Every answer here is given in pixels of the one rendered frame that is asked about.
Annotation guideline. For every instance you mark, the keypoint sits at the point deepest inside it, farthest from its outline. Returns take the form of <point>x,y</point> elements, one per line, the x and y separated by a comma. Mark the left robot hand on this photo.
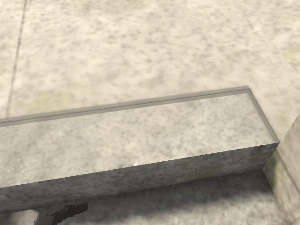
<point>60,211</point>

